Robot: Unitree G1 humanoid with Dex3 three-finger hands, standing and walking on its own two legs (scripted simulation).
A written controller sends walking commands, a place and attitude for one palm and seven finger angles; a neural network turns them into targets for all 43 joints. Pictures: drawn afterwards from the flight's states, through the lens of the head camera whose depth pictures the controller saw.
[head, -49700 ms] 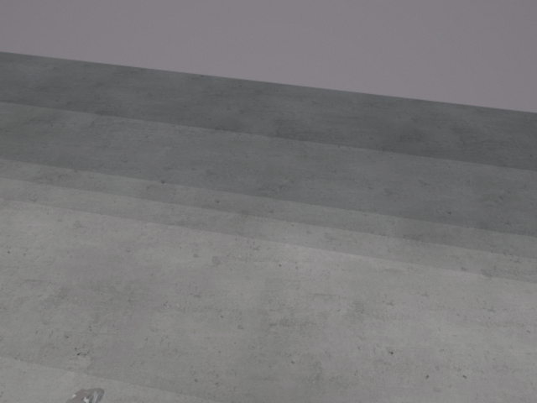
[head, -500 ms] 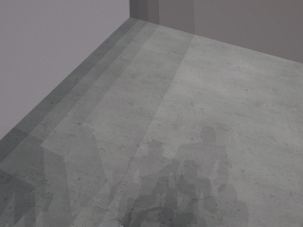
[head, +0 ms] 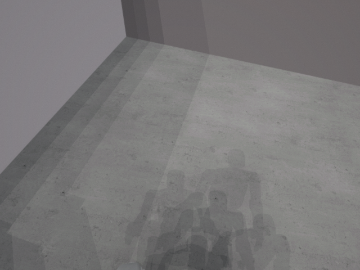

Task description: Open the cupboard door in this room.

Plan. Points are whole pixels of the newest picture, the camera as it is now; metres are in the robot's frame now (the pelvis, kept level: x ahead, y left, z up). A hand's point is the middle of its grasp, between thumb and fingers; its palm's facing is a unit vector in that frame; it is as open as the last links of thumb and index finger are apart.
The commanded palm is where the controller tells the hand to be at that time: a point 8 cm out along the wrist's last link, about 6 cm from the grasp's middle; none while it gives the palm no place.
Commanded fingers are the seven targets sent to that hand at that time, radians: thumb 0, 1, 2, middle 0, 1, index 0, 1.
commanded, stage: walk to a spot facing it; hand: left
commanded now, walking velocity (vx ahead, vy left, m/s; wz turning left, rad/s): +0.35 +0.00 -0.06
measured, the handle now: out of the picture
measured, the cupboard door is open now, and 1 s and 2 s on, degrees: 44 44 44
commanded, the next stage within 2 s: turn to face it in 0.14 s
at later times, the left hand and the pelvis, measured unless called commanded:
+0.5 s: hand (129, 203) +0.31 +0.15 -0.17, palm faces +0.10 -0.98 -0.18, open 7.3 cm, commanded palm none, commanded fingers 0.00 0.90 0.90 -0.20 -0.30 -0.20 -0.30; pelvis +0.22 -0.03 +0.00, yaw +5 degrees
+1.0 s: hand (125, 195) +0.34 +0.17 -0.16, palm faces +0.37 -0.88 -0.30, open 7.3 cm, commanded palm none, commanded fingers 0.00 0.90 0.90 -0.20 -0.30 -0.20 -0.30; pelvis +0.32 -0.07 -0.01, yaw +23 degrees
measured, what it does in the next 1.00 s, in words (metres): walks ahead, turning left: left foot, then right foot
